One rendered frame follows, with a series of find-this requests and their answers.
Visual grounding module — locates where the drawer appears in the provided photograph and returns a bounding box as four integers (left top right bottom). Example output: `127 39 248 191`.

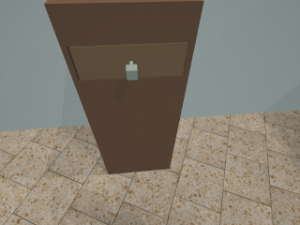
69 42 188 81

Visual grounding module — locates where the cabinet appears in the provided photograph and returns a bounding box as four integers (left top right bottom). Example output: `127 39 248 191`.
44 0 204 174

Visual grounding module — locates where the handle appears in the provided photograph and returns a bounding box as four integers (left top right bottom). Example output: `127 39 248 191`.
126 61 138 81

